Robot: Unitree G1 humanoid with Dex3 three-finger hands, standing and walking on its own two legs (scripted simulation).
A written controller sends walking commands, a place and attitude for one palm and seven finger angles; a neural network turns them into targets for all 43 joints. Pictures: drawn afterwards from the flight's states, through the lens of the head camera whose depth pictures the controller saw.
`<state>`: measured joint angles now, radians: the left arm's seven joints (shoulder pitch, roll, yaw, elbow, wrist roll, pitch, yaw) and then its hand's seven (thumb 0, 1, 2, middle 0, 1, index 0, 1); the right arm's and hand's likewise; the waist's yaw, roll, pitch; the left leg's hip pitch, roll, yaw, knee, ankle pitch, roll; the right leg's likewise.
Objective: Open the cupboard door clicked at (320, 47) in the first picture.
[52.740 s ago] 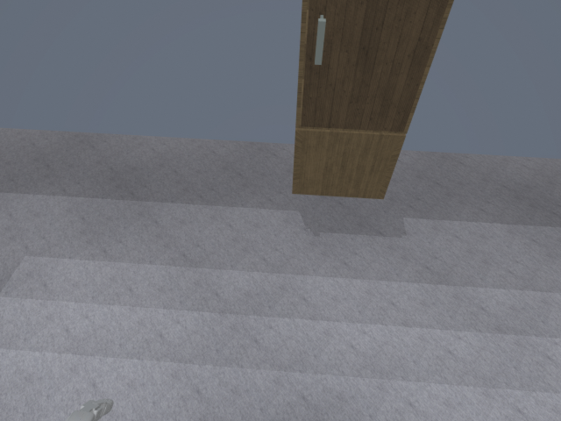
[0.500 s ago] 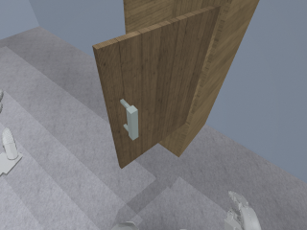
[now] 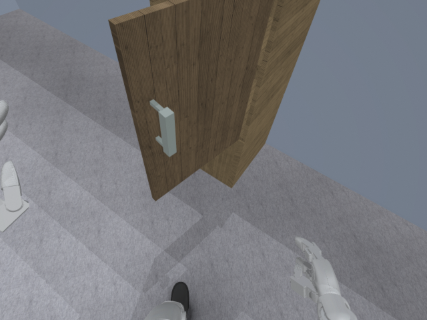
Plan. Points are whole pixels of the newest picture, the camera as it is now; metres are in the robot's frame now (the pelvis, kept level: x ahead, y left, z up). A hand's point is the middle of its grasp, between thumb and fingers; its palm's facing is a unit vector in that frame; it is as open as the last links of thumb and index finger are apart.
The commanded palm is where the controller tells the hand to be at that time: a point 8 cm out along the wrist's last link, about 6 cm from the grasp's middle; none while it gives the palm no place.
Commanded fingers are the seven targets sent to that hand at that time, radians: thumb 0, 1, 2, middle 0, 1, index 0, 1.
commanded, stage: stop stepping back and stand still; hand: left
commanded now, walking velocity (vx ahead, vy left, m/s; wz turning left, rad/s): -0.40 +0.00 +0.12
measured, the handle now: (162, 128) +0.49 +0.17 +0.02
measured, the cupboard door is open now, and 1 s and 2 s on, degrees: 78 78 78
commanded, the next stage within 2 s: let the arm hang, fingers relaxed in 0.78 s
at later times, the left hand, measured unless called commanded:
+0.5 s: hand (4, 243) +0.17 +0.26 +0.17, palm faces +0.44 -0.79 -0.44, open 7.4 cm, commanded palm +0.10 +0.29 +0.19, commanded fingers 0.00 0.90 0.90 -0.20 -0.30 -0.20 -0.30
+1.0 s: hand (54, 297) +0.14 +0.26 +0.01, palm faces +0.15 -0.87 -0.47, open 7.4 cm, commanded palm none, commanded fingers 0.00 0.90 0.90 -0.20 -0.30 -0.20 -0.30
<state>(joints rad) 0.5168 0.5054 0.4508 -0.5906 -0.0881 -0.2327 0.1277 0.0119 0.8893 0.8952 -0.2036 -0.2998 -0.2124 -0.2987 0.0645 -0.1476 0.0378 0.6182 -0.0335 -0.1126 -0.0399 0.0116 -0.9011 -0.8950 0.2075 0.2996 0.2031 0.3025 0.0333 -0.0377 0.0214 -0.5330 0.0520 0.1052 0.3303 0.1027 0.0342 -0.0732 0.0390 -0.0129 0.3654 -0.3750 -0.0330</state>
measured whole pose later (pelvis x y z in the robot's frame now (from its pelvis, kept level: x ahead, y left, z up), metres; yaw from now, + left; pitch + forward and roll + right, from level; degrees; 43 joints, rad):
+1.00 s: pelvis -0.07 +0.00 +0.00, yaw +3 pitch +1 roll -1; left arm 0.25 0.39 0.13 0.22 0.03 -0.05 0.01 0.00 0.90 0.90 -0.20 -0.30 -0.20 -0.30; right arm 0.11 -0.30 0.00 0.80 -0.01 -0.08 0.00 0.01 -0.90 -0.90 0.21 0.30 0.20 0.30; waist 0.01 0.06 -0.02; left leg -0.39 -0.02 -0.03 0.56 -0.19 0.02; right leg -0.22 0.02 -0.04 0.54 -0.34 -0.01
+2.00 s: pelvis -0.05 -0.02 +0.02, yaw +2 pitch -2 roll +0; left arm 0.11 0.27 0.01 1.09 0.01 -0.02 0.01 0.00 0.90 0.89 -0.20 -0.30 -0.21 -0.30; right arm 0.13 -0.30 -0.01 1.13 -0.02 0.00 -0.02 0.01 -0.91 -0.90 0.20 0.30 0.20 0.30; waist -0.01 0.01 0.04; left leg -0.21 -0.01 -0.03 0.37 -0.13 -0.01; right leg -0.05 0.03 -0.04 0.36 -0.28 -0.04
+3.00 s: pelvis -0.03 -0.02 +0.02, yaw +2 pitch -1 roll +1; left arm 0.17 0.27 0.01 1.12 0.01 -0.01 0.02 0.00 0.90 0.89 -0.20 -0.30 -0.21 -0.30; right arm 0.14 -0.27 0.00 1.14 -0.01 0.00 -0.03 0.01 -0.91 -0.90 0.20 0.30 0.20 0.30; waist 0.00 0.00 0.05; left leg -0.16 -0.01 -0.01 0.34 -0.16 -0.01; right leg 0.01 0.02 -0.02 0.29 -0.28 -0.04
